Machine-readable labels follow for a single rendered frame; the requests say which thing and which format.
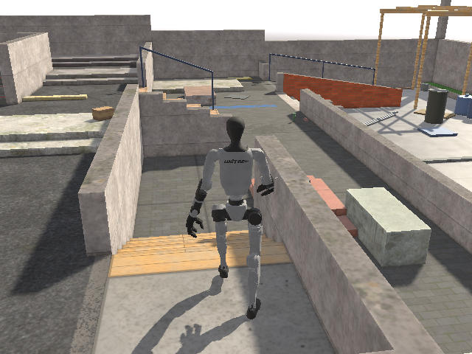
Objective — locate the right robot forearm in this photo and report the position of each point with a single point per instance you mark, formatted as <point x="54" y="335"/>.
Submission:
<point x="270" y="186"/>

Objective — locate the right robot upper arm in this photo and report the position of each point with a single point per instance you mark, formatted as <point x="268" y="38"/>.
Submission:
<point x="260" y="158"/>

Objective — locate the left robot upper arm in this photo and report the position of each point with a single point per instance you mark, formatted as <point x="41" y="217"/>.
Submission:
<point x="209" y="166"/>

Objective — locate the left robot forearm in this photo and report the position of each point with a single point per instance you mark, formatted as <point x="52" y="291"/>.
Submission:
<point x="200" y="195"/>

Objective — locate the humanoid robot torso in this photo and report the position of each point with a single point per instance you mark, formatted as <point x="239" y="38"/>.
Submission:
<point x="235" y="176"/>

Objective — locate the right robot foot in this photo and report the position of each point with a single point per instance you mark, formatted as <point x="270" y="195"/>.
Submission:
<point x="252" y="312"/>

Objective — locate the robot left hand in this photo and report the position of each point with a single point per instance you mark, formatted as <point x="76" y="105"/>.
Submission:
<point x="190" y="228"/>

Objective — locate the robot right hand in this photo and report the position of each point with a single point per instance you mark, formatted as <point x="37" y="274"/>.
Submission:
<point x="263" y="187"/>

